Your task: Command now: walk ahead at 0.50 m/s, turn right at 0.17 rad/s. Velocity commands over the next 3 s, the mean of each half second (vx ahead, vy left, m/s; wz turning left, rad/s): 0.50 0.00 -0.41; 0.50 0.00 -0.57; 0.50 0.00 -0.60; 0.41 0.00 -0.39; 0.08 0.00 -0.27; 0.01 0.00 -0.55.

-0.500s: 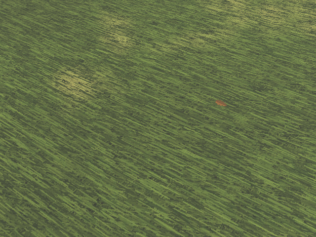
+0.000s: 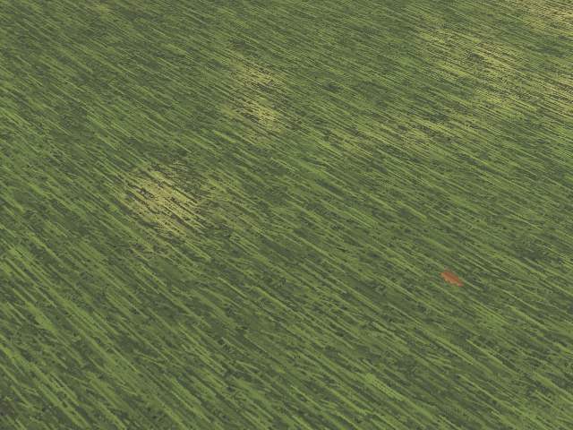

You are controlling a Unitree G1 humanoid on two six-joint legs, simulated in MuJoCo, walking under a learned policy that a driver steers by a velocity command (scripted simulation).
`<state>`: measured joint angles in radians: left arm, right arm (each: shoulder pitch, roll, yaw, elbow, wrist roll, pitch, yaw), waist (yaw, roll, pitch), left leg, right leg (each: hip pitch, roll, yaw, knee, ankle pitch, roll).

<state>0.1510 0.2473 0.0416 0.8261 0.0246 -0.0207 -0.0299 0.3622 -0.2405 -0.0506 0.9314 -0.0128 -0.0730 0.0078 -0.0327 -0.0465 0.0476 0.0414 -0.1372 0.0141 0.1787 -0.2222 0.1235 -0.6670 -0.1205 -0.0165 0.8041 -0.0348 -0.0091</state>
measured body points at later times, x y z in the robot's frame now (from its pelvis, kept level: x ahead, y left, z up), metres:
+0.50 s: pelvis +0.28 -0.06 +0.00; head +0.30 -0.09 +0.45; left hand +0.35 +0.21 -0.12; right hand +0.38 -0.34 -0.11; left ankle +0.45 +0.09 -0.68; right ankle +0.23 -0.10 -0.74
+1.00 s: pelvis +0.54 -0.10 +0.00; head +0.57 -0.10 +0.45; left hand +0.81 +0.05 -0.11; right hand +0.43 -0.36 -0.11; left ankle +0.57 -0.01 -0.74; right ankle +0.52 -0.25 -0.66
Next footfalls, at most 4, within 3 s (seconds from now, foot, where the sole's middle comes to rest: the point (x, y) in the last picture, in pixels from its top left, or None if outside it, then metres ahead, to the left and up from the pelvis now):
0.18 right None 0.27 -0.11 -0.78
0.72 left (291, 375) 0.61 -0.02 -0.78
1.24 right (423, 340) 0.69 -0.36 -0.78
1.78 left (453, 238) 1.01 -0.51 -0.78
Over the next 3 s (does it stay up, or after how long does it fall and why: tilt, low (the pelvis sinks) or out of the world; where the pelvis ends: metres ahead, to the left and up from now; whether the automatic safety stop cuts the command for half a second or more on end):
stays up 0.92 -0.51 -0.01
